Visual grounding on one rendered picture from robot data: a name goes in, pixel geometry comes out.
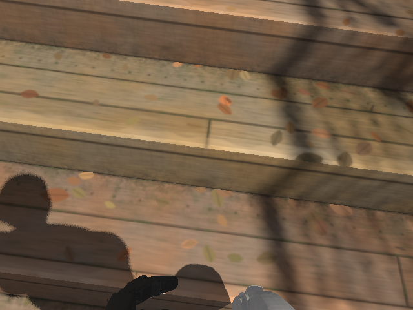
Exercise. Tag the robot left hand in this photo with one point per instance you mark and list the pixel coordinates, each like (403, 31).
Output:
(139, 290)

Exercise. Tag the right robot thigh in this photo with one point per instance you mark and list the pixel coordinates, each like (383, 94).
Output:
(260, 300)

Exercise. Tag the right robot shin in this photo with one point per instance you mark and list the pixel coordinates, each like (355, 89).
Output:
(254, 288)

